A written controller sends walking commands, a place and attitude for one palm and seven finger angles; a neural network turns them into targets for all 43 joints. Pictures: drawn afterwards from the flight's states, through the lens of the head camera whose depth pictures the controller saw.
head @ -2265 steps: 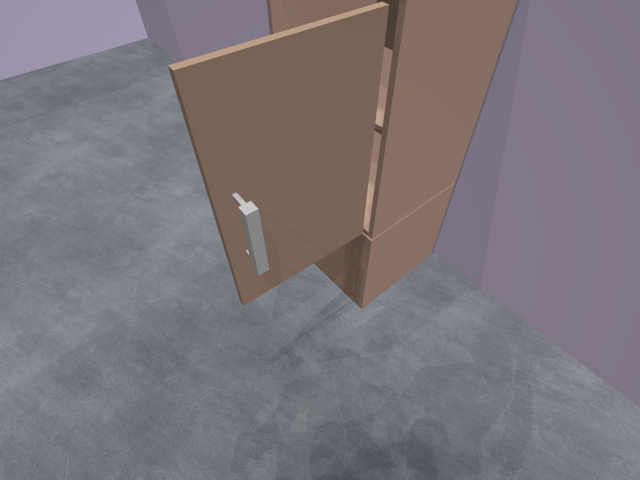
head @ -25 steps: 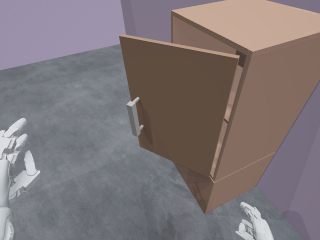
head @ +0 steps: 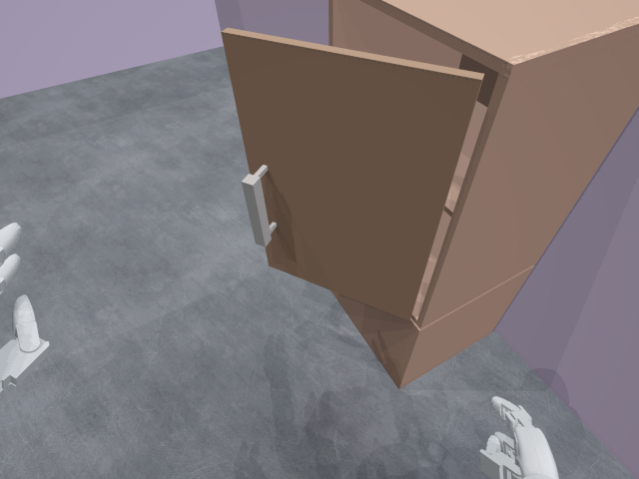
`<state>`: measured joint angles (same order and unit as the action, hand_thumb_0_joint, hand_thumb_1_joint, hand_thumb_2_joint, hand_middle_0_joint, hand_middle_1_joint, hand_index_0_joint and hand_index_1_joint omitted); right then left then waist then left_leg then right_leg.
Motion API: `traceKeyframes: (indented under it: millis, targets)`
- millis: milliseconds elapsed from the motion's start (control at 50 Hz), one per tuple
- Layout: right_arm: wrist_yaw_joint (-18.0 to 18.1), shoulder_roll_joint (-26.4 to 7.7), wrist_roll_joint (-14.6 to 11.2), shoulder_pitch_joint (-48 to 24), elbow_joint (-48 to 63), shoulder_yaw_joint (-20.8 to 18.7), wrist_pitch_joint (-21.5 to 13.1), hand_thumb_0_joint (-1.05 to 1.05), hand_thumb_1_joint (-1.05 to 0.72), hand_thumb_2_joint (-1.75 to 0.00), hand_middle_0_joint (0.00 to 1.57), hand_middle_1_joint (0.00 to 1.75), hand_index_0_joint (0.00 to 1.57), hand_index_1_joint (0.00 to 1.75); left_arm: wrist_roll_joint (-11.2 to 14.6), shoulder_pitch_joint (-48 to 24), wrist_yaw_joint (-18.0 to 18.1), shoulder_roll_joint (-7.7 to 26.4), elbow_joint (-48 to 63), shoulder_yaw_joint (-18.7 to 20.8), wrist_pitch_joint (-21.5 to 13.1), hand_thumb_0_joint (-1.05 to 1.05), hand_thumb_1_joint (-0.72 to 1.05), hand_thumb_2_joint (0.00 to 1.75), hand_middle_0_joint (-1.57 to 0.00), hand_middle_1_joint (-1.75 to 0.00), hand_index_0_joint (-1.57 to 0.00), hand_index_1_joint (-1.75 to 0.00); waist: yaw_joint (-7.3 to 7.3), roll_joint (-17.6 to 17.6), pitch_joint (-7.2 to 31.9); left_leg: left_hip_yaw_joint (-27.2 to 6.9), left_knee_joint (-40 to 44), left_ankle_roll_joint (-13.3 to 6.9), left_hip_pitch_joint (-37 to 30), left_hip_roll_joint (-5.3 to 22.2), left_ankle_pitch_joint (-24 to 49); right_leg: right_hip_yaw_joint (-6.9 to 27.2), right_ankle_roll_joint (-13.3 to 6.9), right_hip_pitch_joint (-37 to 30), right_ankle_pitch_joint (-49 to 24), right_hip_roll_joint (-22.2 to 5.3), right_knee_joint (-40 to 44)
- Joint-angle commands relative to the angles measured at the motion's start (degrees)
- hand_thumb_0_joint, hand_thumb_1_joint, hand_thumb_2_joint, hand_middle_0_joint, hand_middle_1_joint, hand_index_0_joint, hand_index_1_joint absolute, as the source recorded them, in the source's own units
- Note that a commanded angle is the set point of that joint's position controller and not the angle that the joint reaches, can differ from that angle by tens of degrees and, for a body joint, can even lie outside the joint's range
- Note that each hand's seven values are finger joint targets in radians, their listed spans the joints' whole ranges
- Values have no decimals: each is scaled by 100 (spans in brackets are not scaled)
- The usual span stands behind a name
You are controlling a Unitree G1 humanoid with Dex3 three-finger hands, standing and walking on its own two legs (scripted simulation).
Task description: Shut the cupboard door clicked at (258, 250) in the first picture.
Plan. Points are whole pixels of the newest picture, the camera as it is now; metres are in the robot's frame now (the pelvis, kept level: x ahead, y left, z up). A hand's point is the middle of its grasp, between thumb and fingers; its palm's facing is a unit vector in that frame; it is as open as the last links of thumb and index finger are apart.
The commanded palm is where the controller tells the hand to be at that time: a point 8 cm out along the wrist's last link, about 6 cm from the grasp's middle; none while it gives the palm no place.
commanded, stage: step back with the hand held close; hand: left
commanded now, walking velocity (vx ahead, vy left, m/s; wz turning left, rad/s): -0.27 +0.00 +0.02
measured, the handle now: (263, 206) +0.64 +0.17 -0.08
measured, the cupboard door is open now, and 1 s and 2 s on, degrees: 35 35 35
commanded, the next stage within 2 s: stop stepping back and stand still in 1.00 s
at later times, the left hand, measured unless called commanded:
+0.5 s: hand out of the picture +0.12 +0.28 +0.16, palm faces +0.50 -0.74 -0.46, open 7.4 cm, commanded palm +0.05 +0.31 +0.18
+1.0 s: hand out of the picture +0.04 +0.29 +0.16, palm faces +0.50 -0.74 -0.44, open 7.4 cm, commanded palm -0.01 +0.31 +0.18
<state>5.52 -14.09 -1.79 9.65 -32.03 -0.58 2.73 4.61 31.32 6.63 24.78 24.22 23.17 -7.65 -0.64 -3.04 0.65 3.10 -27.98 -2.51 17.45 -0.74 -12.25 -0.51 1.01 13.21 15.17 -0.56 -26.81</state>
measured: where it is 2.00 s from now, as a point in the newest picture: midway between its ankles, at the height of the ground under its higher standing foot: outside the picture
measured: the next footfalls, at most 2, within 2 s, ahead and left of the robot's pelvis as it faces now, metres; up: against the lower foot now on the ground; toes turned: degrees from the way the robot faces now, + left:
right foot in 0.98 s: -0.22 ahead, -0.07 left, +0.00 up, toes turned +0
left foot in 1.34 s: -0.11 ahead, +0.13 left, +0.00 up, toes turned +1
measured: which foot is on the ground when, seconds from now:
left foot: down 0.00-1.00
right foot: down 0.00-0.74, up 0.76-0.96, down 0.98-1.00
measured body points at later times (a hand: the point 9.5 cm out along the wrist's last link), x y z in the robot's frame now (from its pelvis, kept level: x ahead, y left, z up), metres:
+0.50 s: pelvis -0.07 +0.00 -0.02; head -0.06 +0.01 +0.43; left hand +0.09 +0.31 +0.18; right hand +0.10 -0.23 -0.10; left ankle +0.02 +0.09 -0.74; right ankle -0.01 -0.13 -0.74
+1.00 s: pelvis -0.14 +0.00 -0.02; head -0.12 +0.03 +0.43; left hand +0.01 +0.33 +0.19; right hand +0.05 -0.21 -0.09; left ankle +0.02 +0.10 -0.74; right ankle -0.25 -0.13 -0.74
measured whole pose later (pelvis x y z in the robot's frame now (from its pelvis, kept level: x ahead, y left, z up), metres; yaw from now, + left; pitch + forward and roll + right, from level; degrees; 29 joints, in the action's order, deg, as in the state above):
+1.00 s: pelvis -0.14 +0.00 -0.02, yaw +1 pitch +5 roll -4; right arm 3.5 -10.4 0.9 9.4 -36.8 0.5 -6.7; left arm 4.2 31.8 9.0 25.7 30.3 28.3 -16.0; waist -2.4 0.3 3.5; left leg 5.8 -27.8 -2.1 35.2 4.2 1.3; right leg 1.3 -1.2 9.0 25.3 3.6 -28.0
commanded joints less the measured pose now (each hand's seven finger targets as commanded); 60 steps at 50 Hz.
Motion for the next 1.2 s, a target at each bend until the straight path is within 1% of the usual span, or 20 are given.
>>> traceKeyframes:
  millis: [0, 160, 340, 420, 480, 540, 600, 640, 680, 740, 780, 880, 940, 980, 1020, 1080, 1120, 1140, 1160, 1180]
  targets:
    - [58, -643, 39, -522, 995, -211, -299, 0, -90, -90, 20, 30, 20, 30, 16, 105, 184, 1065, 1204, 845, -416, 0, 90, 90, -20, -30, -20, -30, -14, -88, 941, -627, 533, -28, -7, 653, 1329, 140, -32, -590, -1757, -160, -138]
    - [73, -743, 67, -416, 993, -208, -545, 0, -90, -90, 20, 30, 20, 30, -136, -190, 246, 1004, 1277, 951, -697, 0, 90, 90, -20, -30, -20, -30, 33, -379, 463, -1064, 1187, -275, 1968, 838, -1894, 213, 7, -1264, -682, 70, -590]
    - [36, -768, 134, -260, 832, -219, -905, 0, -90, -90, 20, 30, 20, 30, -277, -606, 293, 894, 1562, 850, -932, 0, 90, 90, -20, -30, -20, -30, 72, -490, 359, -1182, 1088, -284, 2340, 893, -2750, 310, -49, -981, 237, 121, -745]
    - [17, -740, 166, -286, 780, -223, -987, 0, -90, -90, 20, 30, 20, 30, -315, -541, 300, 950, 1557, 992, -1016, 0, 90, 90, -20, -30, -20, -30, 47, -592, 414, -1313, 1144, -351, 2741, 1031, -2759, 338, -47, -1330, -234, 253, -1142]
    - [-29, -730, 192, -186, 718, -262, -1000, 0, -90, -90, 20, 30, 20, 30, -310, -405, 293, 1110, 1483, 1171, -1063, 0, 90, 90, -20, -30, -20, -30, 59, -137, 459, -1017, 577, -235, 2597, 792, -2564, 769, -172, -994, -99, -10, -727]
    - [-94, -554, 205, -121, 613, -223, -965, 0, -90, -90, 20, 30, 20, 30, -221, -433, 351, 1055, 1415, 959, -1038, 0, 90, 90, -20, -30, -20, -30, 109, 600, 354, -538, -574, 108, 1522, 302, -1679, 1637, -512, 490, 747, -805, 481]
    - [-135, -441, 190, -90, 472, -209, -878, 0, -90, -90, 20, 30, 20, 30, -197, -477, 456, 1109, 1466, 833, -999, 0, 90, 90, -20, -30, -20, -30, 180, 957, 479, -332, -1166, 255, 479, 80, -887, 1540, -687, 1312, 637, -1224, 941]
    - [-103, -478, 155, -150, 493, -211, -832, 0, -90, -90, 20, 30, 20, 30, -189, -443, 490, 1203, 1545, 889, -1007, 0, 90, 90, -20, -30, -20, -30, 202, 791, 492, -425, -794, 184, 296, 143, -866, 1111, -509, 1447, 721, -955, 811]
    - [-27, -596, 138, -216, 552, -243, -832, 0, -90, -90, 20, 30, 20, 30, -177, -335, 507, 1266, 1577, 1010, -1036, 0, 90, 90, -20, -30, -20, -30, 203, 119, 362, -915, 123, 25, 727, 462, -1431, 638, -271, 1216, 1149, -388, 418]
    - [36, -725, 166, -406, 668, -276, -975, 0, -90, -90, 20, 30, 20, 30, -237, -255, 427, 1150, 1734, 1218, -1132, 0, 90, 90, -20, -30, -20, -30, 34, -1400, 621, -2425, 2166, -536, 2846, 1785, -3280, 6, 9, -1060, 432, 694, -2168]
    - [3, -678, 215, -433, 633, -359, -1093, 0, -90, -90, 20, 30, 20, 30, -215, -272, 329, 1335, 1817, 1363, -1173, 0, 90, 90, -20, -30, -20, -30, 16, -913, 957, -2261, 1922, -523, 2202, 1877, -2679, 148, -28, -887, 721, 717, -2450]
    - [-131, -540, 257, -355, 380, -305, -1212, 0, -90, -90, 20, 30, 20, 30, 19, 105, 262, 1033, 1604, 1014, -1100, 0, 90, 90, -20, -30, -20, -30, 54, -1132, 779, -1331, 1715, 37, 1082, 1577, -1915, -59, -267, -383, 1323, 475, -565]
    - [-134, -434, 303, -154, 147, -216, -1175, 0, -90, -90, 20, 30, 20, 30, -3, -456, 284, 1156, 1831, 898, -1234, 0, 90, 90, -20, -30, -20, -30, 141, -136, 994, -586, 335, 445, -512, 1044, -70, 1016, -606, 717, 526, -362, 927]
    - [-65, -363, 291, -184, -43, -220, -1261, 0, -90, -90, 20, 30, 20, 30, -109, -1332, 345, 1292, 2154, 762, -1290, 0, 90, 90, -20, -30, -20, -30, 223, 208, 1541, -27, -165, 562, -1716, 758, 1431, 822, -492, 1136, -1019, -554, 714]
    - [13, -464, 124, -400, 161, -329, -1297, 0, -90, -90, 20, 30, 20, 30, -78, -1413, 299, 1346, 2022, 778, -1163, 0, 90, 90, -20, -30, -20, -30, 231, 264, 1434, -159, -3, 267, -2207, 865, 1942, 274, 7, 1360, -1108, -44, 270]
    - [-44, -505, 236, -602, 351, -323, -1114, 0, -90, -90, 20, 30, 20, 30, 51, -544, 167, 1338, 1479, 1103, -1075, 0, 90, 90, -20, -30, -20, -30, 90, -891, 1048, -825, 1396, 331, -827, 1329, -327, -15, -200, 701, 1294, 457, 24]
    - [-66, -444, 252, -550, 539, -271, -946, 0, -90, -90, 20, 30, 20, 30, 134, 43, 128, 1244, 1339, 1185, -987, 0, 90, 90, -20, -30, -20, -30, 80, -991, 787, -562, 1488, 759, 166, 948, -2216, -173, -536, 263, 2089, 543, 210]
    - [-76, -419, 218, -485, 595, -249, -883, 0, -90, -90, 20, 30, 20, 30, 134, 217, 137, 1340, 1393, 1256, -931, 0, 90, 90, -20, -30, -20, -30, 83, -491, 605, -17, 472, 816, -87, 489, -1830, 72, -714, 922, 2457, 220, 776]
    - [-81, -344, 189, -376, 589, -241, -846, 0, -90, -90, 20, 30, 20, 30, 139, 328, 164, 1463, 1521, 1283, -887, 0, 90, 90, -20, -30, -20, -30, 121, 563, 477, 294, -1230, 822, -787, 49, -994, 1000, -985, 2240, 3124, -612, 1578]
    - [-83, -416, 228, -325, 518, -282, -854, 0, -90, -90, 20, 30, 20, 30, 144, 240, 246, 1671, 1789, 1489, -834, 0, 90, 90, -20, -30, -20, -30, 66, 1080, 373, -196, -2624, 693, -984, -46, -778, 2134, -1393, 3206, 3227, -1525, 2018]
